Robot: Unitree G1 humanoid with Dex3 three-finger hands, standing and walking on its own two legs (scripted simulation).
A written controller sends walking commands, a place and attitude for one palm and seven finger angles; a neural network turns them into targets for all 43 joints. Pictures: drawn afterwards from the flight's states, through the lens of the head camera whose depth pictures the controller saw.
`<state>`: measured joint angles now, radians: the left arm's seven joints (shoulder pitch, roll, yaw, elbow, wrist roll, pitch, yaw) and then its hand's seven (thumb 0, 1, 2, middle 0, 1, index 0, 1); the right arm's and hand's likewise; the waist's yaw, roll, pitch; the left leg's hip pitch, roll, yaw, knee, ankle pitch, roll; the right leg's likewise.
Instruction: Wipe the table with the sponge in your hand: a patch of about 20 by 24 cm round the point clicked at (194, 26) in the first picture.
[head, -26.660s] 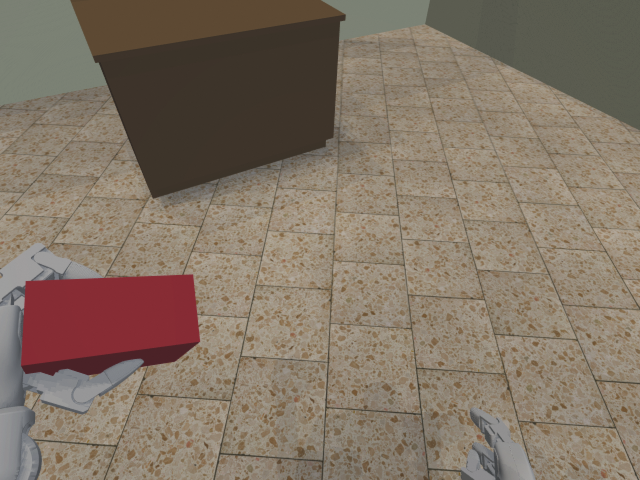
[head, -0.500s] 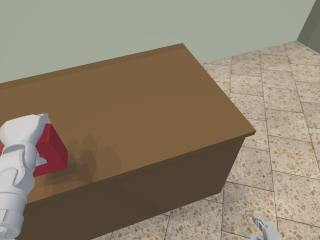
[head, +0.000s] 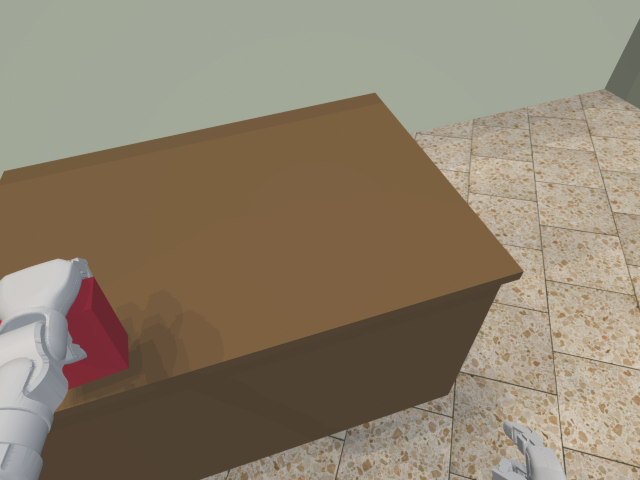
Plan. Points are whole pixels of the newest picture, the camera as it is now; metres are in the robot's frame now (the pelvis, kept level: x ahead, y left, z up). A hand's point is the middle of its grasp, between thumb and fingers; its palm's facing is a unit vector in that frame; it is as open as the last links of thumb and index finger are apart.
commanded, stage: move the sponge above the wiping area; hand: left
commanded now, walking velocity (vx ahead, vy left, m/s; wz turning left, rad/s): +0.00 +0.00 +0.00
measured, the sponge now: (76, 346) +0.26 +0.38 +0.00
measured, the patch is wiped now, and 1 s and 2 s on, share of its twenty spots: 0.00 0.05 0.05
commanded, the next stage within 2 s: lower the sponge onto the table in 0.96 s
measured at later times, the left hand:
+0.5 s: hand (87, 328) +0.27 +0.35 +0.03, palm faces -0.23 -0.09 -0.97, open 10.0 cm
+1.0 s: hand (114, 327) +0.28 +0.32 +0.03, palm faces -0.21 -0.07 -0.98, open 10.0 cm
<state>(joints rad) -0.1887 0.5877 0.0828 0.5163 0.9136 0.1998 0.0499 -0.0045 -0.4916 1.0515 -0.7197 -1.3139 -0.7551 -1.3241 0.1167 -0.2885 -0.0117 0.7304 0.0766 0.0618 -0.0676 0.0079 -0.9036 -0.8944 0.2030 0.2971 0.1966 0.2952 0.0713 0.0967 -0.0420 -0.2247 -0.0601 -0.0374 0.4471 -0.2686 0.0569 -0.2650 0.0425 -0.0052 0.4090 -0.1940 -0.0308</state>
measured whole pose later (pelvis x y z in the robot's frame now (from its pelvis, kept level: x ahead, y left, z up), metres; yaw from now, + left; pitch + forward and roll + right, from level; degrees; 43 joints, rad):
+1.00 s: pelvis +0.00 -0.01 +0.00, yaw +1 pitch +2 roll -1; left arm -0.18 0.53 0.01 0.42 0.97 0.06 -0.02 -0.01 -0.49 1.06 -0.72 -1.31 -0.76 -1.32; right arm 0.12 -0.29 0.00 0.72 0.04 0.04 -0.09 0.01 -0.90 -0.89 0.20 0.30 0.20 0.30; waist 0.09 0.08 0.00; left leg -0.21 -0.06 -0.05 0.45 -0.27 0.05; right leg -0.24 0.05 -0.02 0.41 -0.20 -0.04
